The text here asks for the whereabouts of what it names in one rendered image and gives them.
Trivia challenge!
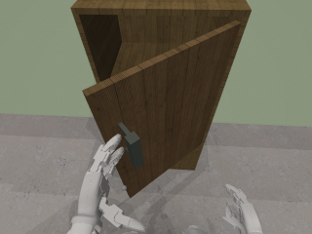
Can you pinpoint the cupboard door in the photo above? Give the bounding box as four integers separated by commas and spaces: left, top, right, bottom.
82, 20, 242, 198

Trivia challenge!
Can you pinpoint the robot right hand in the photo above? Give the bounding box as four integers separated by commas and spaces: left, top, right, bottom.
222, 183, 264, 234

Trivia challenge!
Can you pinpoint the robot left forearm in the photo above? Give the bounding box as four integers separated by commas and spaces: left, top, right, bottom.
66, 214, 102, 234

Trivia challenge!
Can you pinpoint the handle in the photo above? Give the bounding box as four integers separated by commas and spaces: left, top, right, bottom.
118, 122, 144, 170

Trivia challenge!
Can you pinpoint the robot left hand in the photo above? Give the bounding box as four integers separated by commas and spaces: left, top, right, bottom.
77, 134, 146, 232

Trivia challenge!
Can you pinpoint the robot right shin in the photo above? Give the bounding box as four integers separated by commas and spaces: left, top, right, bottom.
188, 225, 198, 229

